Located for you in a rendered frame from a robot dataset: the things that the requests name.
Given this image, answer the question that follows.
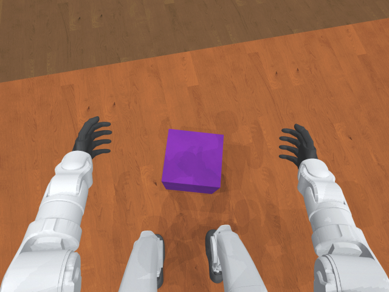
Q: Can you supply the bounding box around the robot left forearm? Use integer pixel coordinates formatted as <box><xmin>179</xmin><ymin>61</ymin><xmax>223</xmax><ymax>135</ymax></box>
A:
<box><xmin>0</xmin><ymin>151</ymin><xmax>93</xmax><ymax>292</ymax></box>

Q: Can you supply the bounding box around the right robot hand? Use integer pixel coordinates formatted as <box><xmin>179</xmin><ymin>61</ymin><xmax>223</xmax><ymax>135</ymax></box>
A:
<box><xmin>279</xmin><ymin>124</ymin><xmax>318</xmax><ymax>169</ymax></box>

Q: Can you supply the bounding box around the left robot upper arm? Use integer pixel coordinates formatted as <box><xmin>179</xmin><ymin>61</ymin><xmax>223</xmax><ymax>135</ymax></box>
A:
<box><xmin>4</xmin><ymin>249</ymin><xmax>81</xmax><ymax>292</ymax></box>

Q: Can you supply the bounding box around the robot right thigh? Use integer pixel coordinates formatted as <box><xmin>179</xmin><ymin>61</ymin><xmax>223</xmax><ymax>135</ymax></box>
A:
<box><xmin>210</xmin><ymin>231</ymin><xmax>267</xmax><ymax>292</ymax></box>

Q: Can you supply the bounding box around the robot right forearm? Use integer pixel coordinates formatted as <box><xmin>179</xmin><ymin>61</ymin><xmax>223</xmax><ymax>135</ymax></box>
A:
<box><xmin>297</xmin><ymin>159</ymin><xmax>389</xmax><ymax>284</ymax></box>

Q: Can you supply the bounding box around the carton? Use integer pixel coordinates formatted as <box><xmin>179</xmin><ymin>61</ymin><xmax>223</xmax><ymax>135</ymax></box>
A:
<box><xmin>162</xmin><ymin>129</ymin><xmax>224</xmax><ymax>194</ymax></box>

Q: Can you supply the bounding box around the left robot hand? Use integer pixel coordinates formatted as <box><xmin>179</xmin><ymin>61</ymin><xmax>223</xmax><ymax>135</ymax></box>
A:
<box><xmin>72</xmin><ymin>116</ymin><xmax>112</xmax><ymax>159</ymax></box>

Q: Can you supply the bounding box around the right robot upper arm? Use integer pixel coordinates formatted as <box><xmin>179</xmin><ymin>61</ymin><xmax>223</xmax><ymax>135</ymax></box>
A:
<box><xmin>314</xmin><ymin>254</ymin><xmax>389</xmax><ymax>292</ymax></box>

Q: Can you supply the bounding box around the right robot shin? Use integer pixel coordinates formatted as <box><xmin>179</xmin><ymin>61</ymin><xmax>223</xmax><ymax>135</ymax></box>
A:
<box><xmin>212</xmin><ymin>224</ymin><xmax>232</xmax><ymax>271</ymax></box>

